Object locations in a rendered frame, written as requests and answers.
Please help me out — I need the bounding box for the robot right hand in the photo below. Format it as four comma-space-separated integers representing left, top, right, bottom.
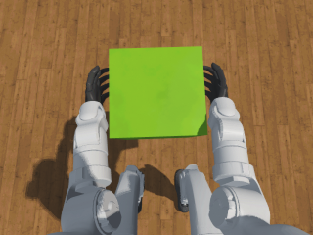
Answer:
203, 63, 229, 105

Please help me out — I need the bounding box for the robot left upper arm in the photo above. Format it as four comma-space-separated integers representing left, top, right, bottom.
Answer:
47, 189, 122, 235

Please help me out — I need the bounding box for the robot left thigh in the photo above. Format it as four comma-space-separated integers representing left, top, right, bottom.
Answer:
111, 170, 145, 235

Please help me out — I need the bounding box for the robot right upper arm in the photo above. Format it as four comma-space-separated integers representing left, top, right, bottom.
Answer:
208, 185, 310, 235

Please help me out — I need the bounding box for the robot right foot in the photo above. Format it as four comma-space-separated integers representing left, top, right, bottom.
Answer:
175, 169, 189, 213

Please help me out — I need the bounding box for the carton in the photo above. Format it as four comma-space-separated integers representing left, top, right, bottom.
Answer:
109, 46, 208, 140

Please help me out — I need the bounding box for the right robot forearm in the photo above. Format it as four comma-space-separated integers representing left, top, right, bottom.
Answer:
207, 97, 265, 199

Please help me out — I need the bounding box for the robot left hand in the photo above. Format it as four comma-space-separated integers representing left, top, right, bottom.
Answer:
85, 65, 110, 106

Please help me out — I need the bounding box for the left robot forearm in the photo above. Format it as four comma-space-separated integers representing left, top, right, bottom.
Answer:
61, 101, 112, 230

